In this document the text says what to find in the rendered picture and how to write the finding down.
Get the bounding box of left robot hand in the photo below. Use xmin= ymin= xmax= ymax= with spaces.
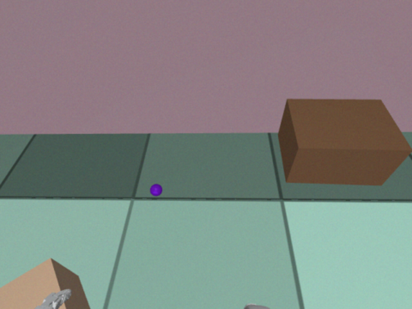
xmin=34 ymin=289 xmax=72 ymax=309

